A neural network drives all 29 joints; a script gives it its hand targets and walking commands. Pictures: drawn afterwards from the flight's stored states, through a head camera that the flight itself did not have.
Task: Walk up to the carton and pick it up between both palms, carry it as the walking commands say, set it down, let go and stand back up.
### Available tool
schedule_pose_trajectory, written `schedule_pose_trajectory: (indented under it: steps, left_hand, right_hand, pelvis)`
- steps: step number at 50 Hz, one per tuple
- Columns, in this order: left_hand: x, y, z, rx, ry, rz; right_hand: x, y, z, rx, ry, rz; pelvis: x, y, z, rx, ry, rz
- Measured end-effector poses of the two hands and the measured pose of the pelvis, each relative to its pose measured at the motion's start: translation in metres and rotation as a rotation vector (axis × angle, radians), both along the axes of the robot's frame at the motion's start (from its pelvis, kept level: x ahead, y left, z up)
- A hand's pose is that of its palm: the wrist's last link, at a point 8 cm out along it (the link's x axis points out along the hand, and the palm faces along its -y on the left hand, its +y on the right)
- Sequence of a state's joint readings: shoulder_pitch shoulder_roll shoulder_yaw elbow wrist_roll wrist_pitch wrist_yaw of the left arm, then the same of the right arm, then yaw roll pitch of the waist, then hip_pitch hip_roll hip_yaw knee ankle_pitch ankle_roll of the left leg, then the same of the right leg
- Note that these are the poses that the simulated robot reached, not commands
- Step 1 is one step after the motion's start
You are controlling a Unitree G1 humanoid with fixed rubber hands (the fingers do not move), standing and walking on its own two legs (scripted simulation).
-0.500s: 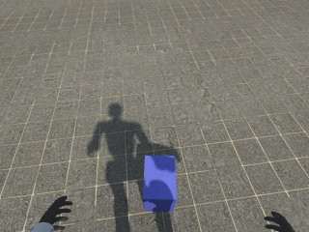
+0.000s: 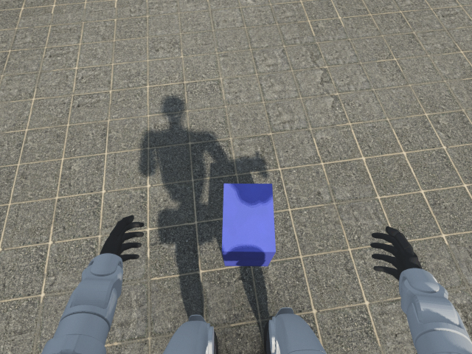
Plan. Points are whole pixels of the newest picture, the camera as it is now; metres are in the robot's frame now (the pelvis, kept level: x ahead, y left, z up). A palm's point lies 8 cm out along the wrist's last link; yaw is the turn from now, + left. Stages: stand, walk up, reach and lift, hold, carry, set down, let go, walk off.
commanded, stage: reach and lift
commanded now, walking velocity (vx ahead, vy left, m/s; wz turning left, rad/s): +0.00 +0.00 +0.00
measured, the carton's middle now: (247, 227) +0.49 -0.04 -0.59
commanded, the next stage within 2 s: none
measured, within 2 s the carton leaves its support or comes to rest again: neither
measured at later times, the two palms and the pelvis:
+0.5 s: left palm (161, 204) +0.41 +0.16 -0.14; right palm (347, 209) +0.39 -0.24 -0.14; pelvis -0.04 -0.01 -0.04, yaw +1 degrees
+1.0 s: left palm (185, 183) +0.49 +0.13 -0.19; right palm (319, 185) +0.47 -0.20 -0.19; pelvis -0.02 -0.01 -0.06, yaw +1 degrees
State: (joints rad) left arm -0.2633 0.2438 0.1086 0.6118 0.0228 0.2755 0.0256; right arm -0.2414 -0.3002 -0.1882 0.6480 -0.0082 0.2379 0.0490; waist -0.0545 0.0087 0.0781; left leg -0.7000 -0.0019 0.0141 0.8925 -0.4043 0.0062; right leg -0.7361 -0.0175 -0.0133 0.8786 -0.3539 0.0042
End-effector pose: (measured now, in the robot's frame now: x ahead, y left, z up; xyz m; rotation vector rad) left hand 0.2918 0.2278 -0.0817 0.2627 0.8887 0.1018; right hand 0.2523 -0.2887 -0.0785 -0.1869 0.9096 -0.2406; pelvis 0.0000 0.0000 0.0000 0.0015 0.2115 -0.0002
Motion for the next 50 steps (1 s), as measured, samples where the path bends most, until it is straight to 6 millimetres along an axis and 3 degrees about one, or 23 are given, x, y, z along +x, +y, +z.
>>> schedule_pose_trajectory:
  steps: [9,18,39,44,50]
  left_hand:
    - [0.036,-0.015,-0.015,-0.031,-0.035,0.029]
    - [0.086,-0.043,-0.037,-0.074,-0.089,0.026]
    - [0.186,-0.096,-0.089,-0.159,-0.246,0.018]
    - [0.197,-0.103,-0.098,-0.167,-0.269,0.022]
    - [0.194,-0.103,-0.11,-0.173,-0.27,0.037]
  right_hand:
    - [0.048,0.021,-0.019,0.035,-0.042,0.018]
    - [0.1,0.038,-0.042,0.067,-0.108,0.006]
    - [0.209,0.083,-0.091,0.136,-0.279,0.012]
    - [0.222,0.091,-0.098,0.139,-0.301,0.02]
    - [0.218,0.089,-0.11,0.137,-0.298,0.017]
  pelvis:
    - [-0.026,-0.001,-0.015,0.004,0.096,0.013]
    - [-0.041,-0.005,-0.031,0.005,0.233,0.016]
    - [-0.033,-0.011,-0.059,0.009,0.533,0.005]
    - [-0.028,-0.011,-0.061,0.006,0.579,0.005]
    - [-0.025,-0.01,-0.064,0.001,0.611,0.008]
